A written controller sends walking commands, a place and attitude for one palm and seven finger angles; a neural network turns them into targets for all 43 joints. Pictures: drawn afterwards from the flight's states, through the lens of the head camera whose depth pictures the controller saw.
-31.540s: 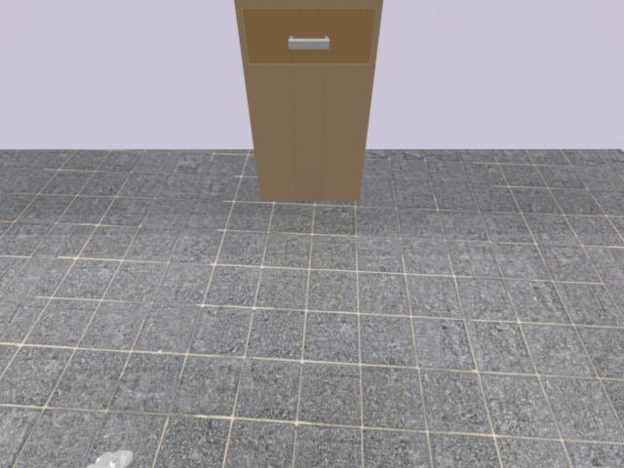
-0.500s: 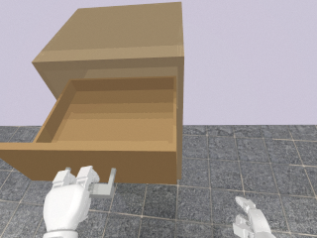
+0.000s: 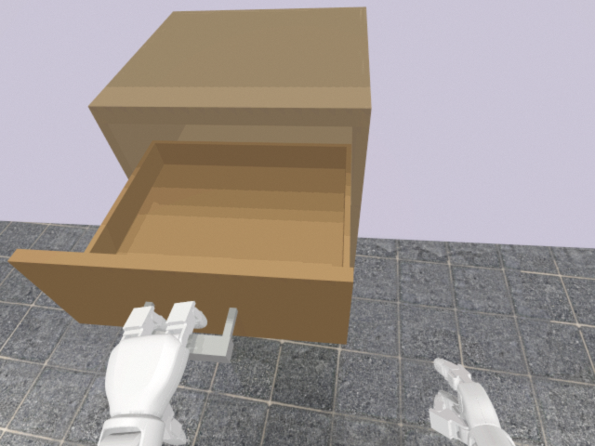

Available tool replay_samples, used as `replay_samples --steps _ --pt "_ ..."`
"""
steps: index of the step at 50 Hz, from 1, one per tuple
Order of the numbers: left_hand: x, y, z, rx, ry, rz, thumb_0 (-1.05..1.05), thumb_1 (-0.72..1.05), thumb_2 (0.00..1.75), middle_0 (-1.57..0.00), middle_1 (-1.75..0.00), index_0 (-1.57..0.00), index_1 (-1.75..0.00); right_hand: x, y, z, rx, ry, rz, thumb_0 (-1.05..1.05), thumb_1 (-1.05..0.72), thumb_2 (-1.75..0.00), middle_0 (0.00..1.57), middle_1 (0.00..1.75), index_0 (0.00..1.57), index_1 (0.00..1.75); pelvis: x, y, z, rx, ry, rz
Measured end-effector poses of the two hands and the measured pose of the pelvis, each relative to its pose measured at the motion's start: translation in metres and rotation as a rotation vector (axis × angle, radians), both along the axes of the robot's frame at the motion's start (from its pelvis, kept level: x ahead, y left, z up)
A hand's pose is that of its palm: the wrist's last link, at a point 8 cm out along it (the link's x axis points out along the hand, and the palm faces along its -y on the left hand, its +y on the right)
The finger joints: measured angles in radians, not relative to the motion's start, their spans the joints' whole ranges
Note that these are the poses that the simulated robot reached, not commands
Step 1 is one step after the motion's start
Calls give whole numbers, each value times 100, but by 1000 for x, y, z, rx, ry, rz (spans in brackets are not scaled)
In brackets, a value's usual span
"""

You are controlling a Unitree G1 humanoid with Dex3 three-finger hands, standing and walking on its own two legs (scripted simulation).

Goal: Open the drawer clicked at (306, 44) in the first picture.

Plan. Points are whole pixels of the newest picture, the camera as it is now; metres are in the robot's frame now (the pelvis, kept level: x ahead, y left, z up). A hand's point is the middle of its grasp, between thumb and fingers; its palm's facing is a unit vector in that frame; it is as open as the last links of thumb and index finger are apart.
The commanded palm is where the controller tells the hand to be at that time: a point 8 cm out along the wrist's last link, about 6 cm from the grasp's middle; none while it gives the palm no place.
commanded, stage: lift the hand off the handle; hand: left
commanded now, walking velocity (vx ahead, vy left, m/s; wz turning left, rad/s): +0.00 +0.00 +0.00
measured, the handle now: (184, 329) +0.25 +0.19 +0.03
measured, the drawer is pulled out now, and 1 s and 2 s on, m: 0.30 0.30 0.30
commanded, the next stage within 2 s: draw the hand back to the body in 1.46 s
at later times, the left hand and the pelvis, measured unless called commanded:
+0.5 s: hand (163, 351) +0.21 +0.20 +0.05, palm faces +0.10 -0.16 -0.98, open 13.5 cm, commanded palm +0.18 +0.20 +0.11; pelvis +0.00 +0.01 +0.01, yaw +0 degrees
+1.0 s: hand (143, 317) +0.22 +0.20 +0.12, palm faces +0.13 -0.16 -0.98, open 13.8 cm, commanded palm +0.18 +0.19 +0.18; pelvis +0.01 +0.01 +0.03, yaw +0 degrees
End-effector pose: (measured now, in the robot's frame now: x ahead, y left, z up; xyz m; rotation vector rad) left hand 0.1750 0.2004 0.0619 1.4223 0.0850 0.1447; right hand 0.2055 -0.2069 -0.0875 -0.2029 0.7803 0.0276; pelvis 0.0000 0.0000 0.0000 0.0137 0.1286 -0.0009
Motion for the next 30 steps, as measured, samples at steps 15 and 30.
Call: replay_samples --steps 15,30 --pt "13 3 7 14 5 -17 0 -49 30 -32 -120 -36 -123 -10 3 -3 6 34 -28 1 -90 -90 20 30 20 30 0 3 3 -3 -14 -1" --pt "10 3 54 -12 -46 -11 0 -49 30 -32 -120 -37 -123 10 8 18 31 -26 -1 1 -90 -90 20 30 20 30 6 4 15 -1 -65 -7"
